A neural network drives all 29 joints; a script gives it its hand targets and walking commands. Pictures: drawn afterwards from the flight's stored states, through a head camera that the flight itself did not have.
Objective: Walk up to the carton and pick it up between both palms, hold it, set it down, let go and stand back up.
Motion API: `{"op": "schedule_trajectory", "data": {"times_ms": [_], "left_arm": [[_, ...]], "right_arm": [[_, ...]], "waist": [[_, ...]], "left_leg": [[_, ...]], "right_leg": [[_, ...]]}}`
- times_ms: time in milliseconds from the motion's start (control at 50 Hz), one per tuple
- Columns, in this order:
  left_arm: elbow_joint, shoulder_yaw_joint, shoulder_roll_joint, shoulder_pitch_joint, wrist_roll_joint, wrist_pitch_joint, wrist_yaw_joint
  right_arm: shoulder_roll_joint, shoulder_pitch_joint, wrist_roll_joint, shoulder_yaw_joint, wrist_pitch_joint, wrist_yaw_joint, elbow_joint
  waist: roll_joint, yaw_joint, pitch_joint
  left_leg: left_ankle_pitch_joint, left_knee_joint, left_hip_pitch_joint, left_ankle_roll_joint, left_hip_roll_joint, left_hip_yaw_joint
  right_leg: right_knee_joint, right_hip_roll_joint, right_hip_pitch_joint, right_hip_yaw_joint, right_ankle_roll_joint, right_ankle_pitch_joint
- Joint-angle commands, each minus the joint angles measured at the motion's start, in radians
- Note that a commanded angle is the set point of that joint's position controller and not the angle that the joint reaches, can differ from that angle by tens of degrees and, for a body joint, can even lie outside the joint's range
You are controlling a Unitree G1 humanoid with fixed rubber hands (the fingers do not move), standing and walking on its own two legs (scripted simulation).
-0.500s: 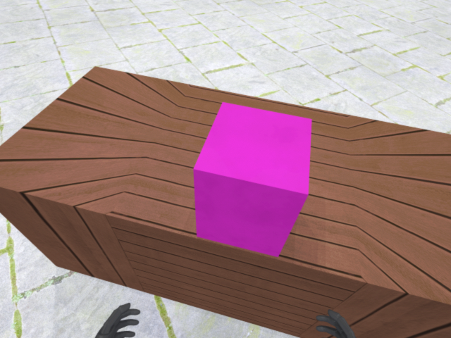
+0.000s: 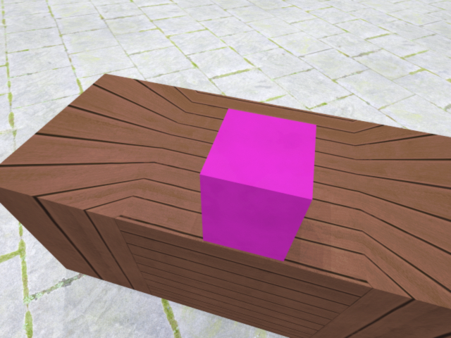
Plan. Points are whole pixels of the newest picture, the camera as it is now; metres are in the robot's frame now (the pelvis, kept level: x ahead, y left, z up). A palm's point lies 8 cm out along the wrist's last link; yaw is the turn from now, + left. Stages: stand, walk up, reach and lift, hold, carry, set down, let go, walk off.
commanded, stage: stand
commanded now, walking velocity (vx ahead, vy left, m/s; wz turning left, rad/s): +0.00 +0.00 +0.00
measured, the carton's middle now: (256, 186) +0.46 -0.05 -0.02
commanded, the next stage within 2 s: none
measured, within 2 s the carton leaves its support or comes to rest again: neither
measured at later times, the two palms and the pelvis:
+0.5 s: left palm out of the picture +0.02 +0.21 -0.14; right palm out of the picture +0.02 -0.23 -0.13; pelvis +0.01 -0.01 +0.01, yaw +0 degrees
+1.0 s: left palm out of the picture -0.01 +0.19 -0.14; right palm out of the picture -0.02 -0.20 -0.14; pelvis +0.01 +0.00 +0.01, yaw +0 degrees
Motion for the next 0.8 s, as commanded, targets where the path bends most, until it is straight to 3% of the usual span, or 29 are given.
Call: {"op": "schedule_trajectory", "data": {"times_ms": [0,20,40,60,80,100,140,180,200,260,280,340,360,380,400,440,480,520,540,600,620,660,680,720,760,780], "left_arm": [[-0.020,0.020,0.078,0.052,-0.002,-0.026,0.011],[-0.010,0.022,0.071,0.065,-0.003,-0.028,0.011],[-0.015,0.022,0.081,0.019,-0.001,-0.027,0.007],[-0.012,0.027,0.089,0.021,0.003,-0.032,0.008],[0.000,0.029,0.088,0.046,0.001,-0.033,0.011],[0.018,0.032,0.109,0.038,0.004,-0.032,0.010],[0.037,0.029,0.083,0.059,0.000,-0.034,0.009],[0.052,0.028,0.083,0.020,0.006,-0.035,0.012],[0.067,0.027,0.074,0.054,0.004,-0.039,0.017],[0.096,0.025,0.077,0.029,0.005,-0.047,0.014],[0.113,0.026,0.056,0.073,0.003,-0.048,0.019],[0.135,0.032,0.072,0.068,0.003,-0.047,0.019],[0.148,0.029,0.067,0.062,0.001,-0.045,0.018],[0.155,0.030,0.065,0.064,0.001,-0.044,0.024],[0.167,0.031,0.063,0.067,0.004,-0.037,0.024],[0.180,0.027,0.045,0.075,0.000,-0.036,0.021],[0.185,0.031,0.047,0.053,-0.002,-0.035,0.018],[0.210,0.028,0.050,0.079,-0.009,-0.033,0.023],[0.219,0.026,0.036,0.092,-0.007,-0.034,0.026],[0.230,0.029,0.037,0.084,-0.005,-0.033,0.022],[0.246,0.015,0.008,0.094,-0.005,-0.031,0.024],[0.252,0.016,0.004,0.094,-0.007,-0.033,0.026],[0.248,0.021,0.033,0.085,-0.006,-0.033,0.025],[0.268,0.020,0.021,0.103,-0.005,-0.035,0.028],[0.280,0.017,0.020,0.082,-0.008,-0.034,0.028],[0.278,0.015,0.000,0.067,-0.007,-0.032,0.026]], "right_arm": [[-0.106,0.016,0.003,-0.028,-0.032,-0.003,-0.035],[-0.122,0.006,0.003,-0.033,-0.032,-0.007,-0.031],[-0.121,0.008,0.003,-0.032,-0.036,-0.001,-0.024],[-0.106,0.014,-0.003,-0.032,-0.034,-0.004,-0.005],[-0.096,0.013,0.000,-0.031,-0.037,-0.003,0.002],[-0.099,0.015,0.005,-0.031,-0.041,-0.001,0.005],[-0.105,0.014,0.008,-0.034,-0.038,-0.005,0.038],[-0.088,0.043,0.006,-0.034,-0.032,-0.008,0.061],[-0.096,0.040,0.003,-0.035,-0.029,-0.012,0.068],[-0.100,0.059,0.011,-0.039,-0.034,-0.015,0.101],[-0.087,0.053,0.011,-0.037,-0.035,-0.020,0.115],[-0.097,0.058,0.011,-0.037,-0.039,-0.017,0.147],[-0.071,0.065,0.015,-0.031,-0.036,-0.018,0.165],[-0.066,0.049,0.010,-0.029,-0.038,-0.019,0.164],[-0.075,0.077,0.007,-0.032,-0.038,-0.021,0.179],[-0.058,0.054,0.011,-0.028,-0.032,-0.018,0.197],[-0.068,0.095,0.009,-0.028,-0.031,-0.023,0.229],[-0.054,0.088,0.011,-0.023,-0.037,-0.025,0.234],[-0.061,0.084,0.008,-0.023,-0.035,-0.030,0.241],[-0.032,0.116,0.011,-0.013,-0.037,-0.021,0.264],[-0.026,0.108,0.011,-0.012,-0.036,-0.022,0.272],[-0.042,0.135,0.015,-0.015,-0.035,-0.027,0.290],[-0.032,0.137,0.013,-0.010,-0.041,-0.028,0.298],[-0.027,0.128,0.011,-0.011,-0.039,-0.030,0.296],[-0.025,0.142,0.013,-0.010,-0.036,-0.032,0.303],[-0.036,0.131,0.015,-0.011,-0.035,-0.030,0.297]], "waist": [[0.020,-0.004,0.001],[0.028,0.006,-0.012],[0.014,-0.010,-0.025],[0.017,-0.005,-0.030],[0.071,-0.004,-0.036],[0.020,-0.012,-0.029],[0.026,0.001,0.020],[-0.015,-0.021,0.018],[-0.011,-0.005,0.008],[-0.059,-0.028,-0.001],[-0.030,-0.006,-0.032],[-0.014,-0.002,-0.046],[0.016,-0.011,0.000],[-0.023,-0.004,-0.025],[-0.025,-0.014,-0.003],[-0.020,-0.003,0.025],[0.032,-0.010,0.031],[-0.028,-0.003,0.059],[0.009,-0.001,0.079],[0.044,-0.006,0.060],[0.017,-0.005,0.081],[0.012,-0.007,0.038],[0.037,-0.010,0.073],[0.015,-0.011,0.053],[0.000,-0.024,0.068],[-0.048,-0.024,0.092]], "left_leg": [[0.133,-0.162,0.012,0.044,0.066,-0.085],[0.129,-0.179,0.013,0.048,0.075,-0.099],[0.122,-0.174,0.024,0.045,0.068,-0.089],[0.161,-0.158,0.046,0.039,0.060,-0.073],[0.170,-0.167,0.048,0.039,0.060,-0.072],[0.178,-0.169,0.036,0.040,0.055,-0.071],[0.156,-0.181,0.038,0.035,0.057,-0.069],[0.150,-0.171,0.062,0.033,0.048,-0.054],[0.185,-0.162,0.075,0.028,0.053,-0.049],[0.209,-0.180,0.067,0.033,0.061,-0.062],[0.216,-0.188,0.085,0.033,0.067,-0.059],[0.230,-0.196,0.064,0.032,0.064,-0.058],[0.225,-0.198,0.070,0.033,0.061,-0.057],[0.227,-0.202,0.092,0.039,0.070,-0.059],[0.208,-0.201,0.079,0.028,0.066,-0.049],[0.181,-0.208,0.084,0.028,0.063,-0.045],[0.188,-0.227,0.047,0.028,0.071,-0.056],[0.208,-0.224,0.090,0.033,0.074,-0.057],[0.223,-0.224,0.089,0.030,0.080,-0.060],[0.232,-0.233,0.056,0.027,0.083,-0.067],[0.219,-0.232,0.059,0.027,0.075,-0.065],[0.235,-0.228,0.088,0.034,0.083,-0.069],[0.254,-0.227,0.096,0.034,0.081,-0.070],[0.277,-0.218,0.139,0.034,0.085,-0.058],[0.223,-0.230,0.101,0.029,0.080,-0.063],[0.227,-0.236,0.072,0.024,0.079,-0.067]], "right_leg": [[-0.131,-0.039,-0.018,0.073,-0.054,0.101],[-0.128,-0.039,0.011,0.065,-0.049,0.104],[-0.128,-0.035,0.018,0.059,-0.049,0.116],[-0.139,-0.043,0.023,0.071,-0.047,0.130],[-0.137,-0.042,0.033,0.069,-0.045,0.149],[-0.135,-0.042,0.041,0.068,-0.048,0.156],[-0.173,-0.055,-0.003,0.087,-0.053,0.112],[-0.189,-0.050,-0.012,0.085,-0.058,0.087],[-0.203,-0.065,-0.001,0.102,-0.065,0.133],[-0.193,-0.068,0.060,0.090,-0.066,0.235],[-0.190,-0.059,0.074,0.085,-0.064,0.224],[-0.190,-0.072,0.132,0.081,-0.065,0.240],[-0.197,-0.076,0.098,0.089,-0.068,0.254],[-0.193,-0.067,0.102,0.078,-0.064,0.244],[-0.195,-0.061,0.090,0.071,-0.057,0.220],[-0.219,-0.059,0.055,0.077,-0.055,0.163],[-0.201,-0.058,0.096,0.060,-0.054,0.193],[-0.213,-0.055,0.032,0.073,-0.055,0.160],[-0.220,-0.058,0.039,0.074,-0.057,0.178],[-0.202,-0.053,0.097,0.059,-0.046,0.196],[-0.210,-0.061,0.073,0.068,-0.048,0.198],[-0.215,-0.062,0.100,0.066,-0.052,0.221],[-0.216,-0.064,0.072,0.071,-0.046,0.222],[-0.222,-0.066,0.064,0.081,-0.053,0.237],[-0.220,-0.054,0.075,0.066,-0.046,0.212],[-0.223,-0.055,0.067,0.060,-0.047,0.206]]}}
